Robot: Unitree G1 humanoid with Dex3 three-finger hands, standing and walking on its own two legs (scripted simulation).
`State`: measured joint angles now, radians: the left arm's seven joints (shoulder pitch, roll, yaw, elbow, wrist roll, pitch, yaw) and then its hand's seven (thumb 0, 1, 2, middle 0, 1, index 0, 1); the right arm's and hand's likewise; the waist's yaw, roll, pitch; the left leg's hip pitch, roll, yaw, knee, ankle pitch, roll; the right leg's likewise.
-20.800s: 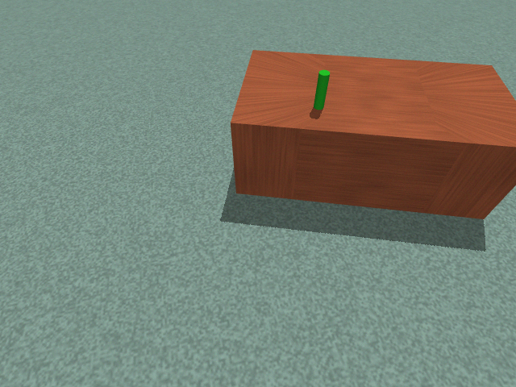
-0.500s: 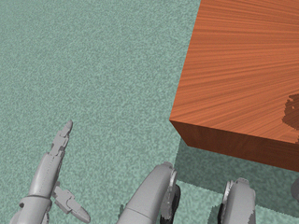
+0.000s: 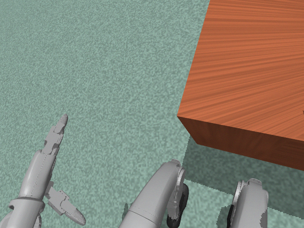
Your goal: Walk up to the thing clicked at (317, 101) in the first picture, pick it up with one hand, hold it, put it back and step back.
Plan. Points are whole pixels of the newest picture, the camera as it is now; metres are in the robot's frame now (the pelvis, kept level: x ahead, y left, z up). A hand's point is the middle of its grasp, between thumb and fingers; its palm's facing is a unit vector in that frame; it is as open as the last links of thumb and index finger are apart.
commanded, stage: loosen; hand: right
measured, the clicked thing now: out of the picture +0.52 -0.27 -0.04
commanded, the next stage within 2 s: open in 0.14 s
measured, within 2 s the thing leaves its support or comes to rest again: neither
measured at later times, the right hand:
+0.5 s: hand out of the picture +0.52 -0.25 -0.06, palm faces +0.33 +0.94 +0.01, open 10.5 cm
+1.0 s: hand out of the picture +0.52 -0.30 +0.03, palm faces +0.37 +0.93 -0.03, open 17.1 cm
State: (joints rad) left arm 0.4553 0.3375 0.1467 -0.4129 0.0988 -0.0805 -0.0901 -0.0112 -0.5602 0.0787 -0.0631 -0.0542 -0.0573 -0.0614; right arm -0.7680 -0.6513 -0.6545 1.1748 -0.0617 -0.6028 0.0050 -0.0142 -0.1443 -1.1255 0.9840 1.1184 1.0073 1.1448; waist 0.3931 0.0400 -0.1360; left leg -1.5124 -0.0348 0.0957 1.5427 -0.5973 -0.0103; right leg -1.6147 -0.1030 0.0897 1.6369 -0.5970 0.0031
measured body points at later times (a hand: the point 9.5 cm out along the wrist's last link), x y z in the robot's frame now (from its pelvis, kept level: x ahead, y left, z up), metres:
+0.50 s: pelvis -0.01 +0.00 -0.01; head +0.20 -0.09 +0.38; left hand +0.18 +0.26 +0.12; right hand +0.50 -0.30 -0.06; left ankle +0.06 +0.13 -0.54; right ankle +0.06 -0.12 -0.54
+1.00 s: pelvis +0.01 +0.00 +0.02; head +0.18 -0.08 +0.43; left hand +0.17 +0.26 +0.10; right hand +0.50 -0.35 +0.04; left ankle +0.06 +0.13 -0.54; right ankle +0.06 -0.12 -0.54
